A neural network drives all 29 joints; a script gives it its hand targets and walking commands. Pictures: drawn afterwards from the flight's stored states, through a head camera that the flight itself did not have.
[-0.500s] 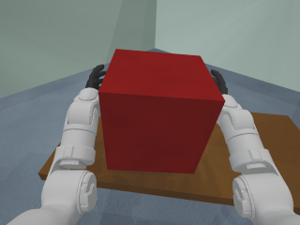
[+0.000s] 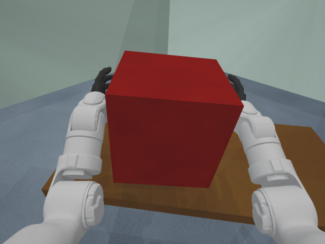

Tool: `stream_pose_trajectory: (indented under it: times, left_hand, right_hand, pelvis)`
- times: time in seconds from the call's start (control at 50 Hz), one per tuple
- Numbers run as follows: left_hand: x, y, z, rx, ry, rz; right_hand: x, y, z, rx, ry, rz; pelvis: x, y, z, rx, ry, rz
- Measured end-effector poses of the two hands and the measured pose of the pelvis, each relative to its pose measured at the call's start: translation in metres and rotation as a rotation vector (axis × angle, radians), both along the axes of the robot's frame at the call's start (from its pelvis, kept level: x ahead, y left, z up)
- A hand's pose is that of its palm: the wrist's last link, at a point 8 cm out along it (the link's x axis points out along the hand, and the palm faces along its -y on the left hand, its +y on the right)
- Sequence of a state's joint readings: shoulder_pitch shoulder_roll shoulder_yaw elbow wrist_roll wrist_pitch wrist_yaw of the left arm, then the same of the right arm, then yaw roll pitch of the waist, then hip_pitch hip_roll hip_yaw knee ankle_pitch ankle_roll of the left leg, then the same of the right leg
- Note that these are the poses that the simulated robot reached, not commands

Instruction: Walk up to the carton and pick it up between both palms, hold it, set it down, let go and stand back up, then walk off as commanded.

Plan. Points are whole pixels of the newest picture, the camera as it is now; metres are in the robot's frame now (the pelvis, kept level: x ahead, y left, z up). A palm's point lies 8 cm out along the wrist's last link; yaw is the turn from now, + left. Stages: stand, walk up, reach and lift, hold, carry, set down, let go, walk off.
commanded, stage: hold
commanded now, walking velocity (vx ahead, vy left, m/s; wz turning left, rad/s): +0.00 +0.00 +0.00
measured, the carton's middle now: (166, 118) +0.38 +0.01 +0.19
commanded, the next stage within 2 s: none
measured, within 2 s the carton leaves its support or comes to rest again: neither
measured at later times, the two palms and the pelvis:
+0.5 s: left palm (96, 94) +0.36 +0.17 +0.26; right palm (239, 99) +0.37 -0.16 +0.25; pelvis +0.00 +0.00 +0.00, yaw +0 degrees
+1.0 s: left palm (96, 93) +0.36 +0.17 +0.26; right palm (240, 99) +0.37 -0.16 +0.26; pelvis +0.00 +0.00 +0.00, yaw +0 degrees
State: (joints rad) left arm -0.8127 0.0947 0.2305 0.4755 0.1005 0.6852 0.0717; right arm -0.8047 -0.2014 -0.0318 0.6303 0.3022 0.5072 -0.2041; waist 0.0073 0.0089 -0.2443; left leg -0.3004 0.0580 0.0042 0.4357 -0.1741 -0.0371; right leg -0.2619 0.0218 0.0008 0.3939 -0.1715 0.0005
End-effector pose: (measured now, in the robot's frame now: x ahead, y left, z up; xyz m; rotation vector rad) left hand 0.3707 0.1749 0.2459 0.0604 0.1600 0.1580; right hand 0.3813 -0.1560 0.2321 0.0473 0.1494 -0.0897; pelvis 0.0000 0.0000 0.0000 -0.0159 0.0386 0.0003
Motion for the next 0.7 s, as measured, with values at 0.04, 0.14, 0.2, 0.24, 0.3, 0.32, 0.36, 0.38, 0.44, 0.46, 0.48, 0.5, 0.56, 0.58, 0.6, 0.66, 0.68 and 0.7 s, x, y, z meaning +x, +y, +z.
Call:
stream_pose_trajectory:
  times: [0.04,0.14,0.2,0.24,0.3,0.32,0.36,0.38,0.44,0.46,0.48,0.5,0.56,0.58,0.6,0.66,0.68,0.7]
  left_hand:
    - [-0.003,0.0,0.004,-0.004,-0.01,0.004]
    - [-0.006,0.001,0.009,-0.001,-0.006,0.007]
    - [-0.008,0.001,0.008,0.0,0.004,0.006]
    - [-0.009,0.001,0.008,0.0,0.007,0.007]
    - [-0.01,0.001,0.009,-0.001,0.008,0.007]
    - [-0.01,0.001,0.01,-0.002,0.007,0.008]
    - [-0.011,0.001,0.012,-0.002,0.004,0.008]
    - [-0.011,0.0,0.013,-0.002,0.002,0.008]
    - [-0.012,0.0,0.015,-0.002,-0.002,0.008]
    - [-0.013,0.0,0.016,-0.002,-0.003,0.008]
    - [-0.013,0.0,0.016,-0.002,-0.003,0.008]
    - [-0.013,0.0,0.016,-0.002,-0.003,0.008]
    - [-0.013,0.0,0.017,-0.001,-0.005,0.007]
    - [-0.013,0.0,0.018,-0.001,-0.005,0.007]
    - [-0.013,0.0,0.018,-0.001,-0.004,0.007]
    - [-0.013,0.0,0.018,0.0,-0.002,0.007]
    - [-0.013,0.0,0.018,0.0,-0.002,0.007]
    - [-0.013,0.0,0.018,0.0,-0.002,0.007]
  right_hand:
    - [-0.002,0.001,0.004,0.009,-0.009,0.002]
    - [-0.005,0.001,0.009,0.008,-0.006,0.003]
    - [-0.006,0.001,0.009,0.006,0.004,0.004]
    - [-0.007,0.001,0.009,0.006,0.008,0.005]
    - [-0.008,0.001,0.01,0.007,0.008,0.005]
    - [-0.008,0.001,0.011,0.006,0.008,0.005]
    - [-0.009,0.001,0.013,0.006,0.004,0.005]
    - [-0.009,0.001,0.014,0.005,0.003,0.005]
    - [-0.01,0.0,0.018,0.003,-0.003,0.005]
    - [-0.01,0.0,0.019,0.002,-0.003,0.005]
    - [-0.01,0.0,0.02,0.001,-0.004,0.005]
    - [-0.01,0.0,0.022,0.0,-0.004,0.005]
    - [-0.01,0.0,0.023,-0.002,-0.005,0.005]
    - [-0.01,0.0,0.023,-0.002,-0.005,0.005]
    - [-0.01,0.0,0.023,-0.002,-0.005,0.005]
    - [-0.01,0.0,0.023,-0.002,-0.003,0.005]
    - [-0.01,0.0,0.023,-0.002,-0.003,0.005]
    - [-0.01,0.0,0.023,-0.002,-0.002,0.005]
  pelvis:
    - [0.0,0.0,0.0,0.0,0.0,0.0]
    - [-0.001,0.0,0.0,0.0,-0.002,0.0]
    - [-0.002,0.0,0.0,0.0,-0.003,0.0]
    - [-0.003,0.0,0.0,0.0,-0.004,0.0]
    - [-0.003,0.0,0.0,0.0,-0.005,0.0]
    - [-0.003,0.0,0.0,0.0,-0.005,0.0]
    - [-0.003,0.0,0.0,0.0,-0.005,0.0]
    - [-0.004,0.0,0.0,0.0,-0.005,0.0]
    - [-0.004,0.0,0.0,0.0,-0.005,0.0]
    - [-0.004,0.0,0.0,0.0,-0.005,0.0]
    - [-0.004,0.0,0.0,0.0,-0.006,0.0]
    - [-0.004,0.0,0.0,0.0,-0.006,0.0]
    - [-0.004,0.0,0.0,0.0,-0.006,0.0]
    - [-0.004,0.0,0.0,0.0,-0.006,-0.001]
    - [-0.004,0.0,0.0,0.0,-0.006,-0.001]
    - [-0.004,0.0,0.0,0.0,-0.005,-0.001]
    - [-0.004,0.0,0.0,0.0,-0.005,-0.001]
    - [-0.004,0.0,0.0,0.0,-0.005,-0.001]
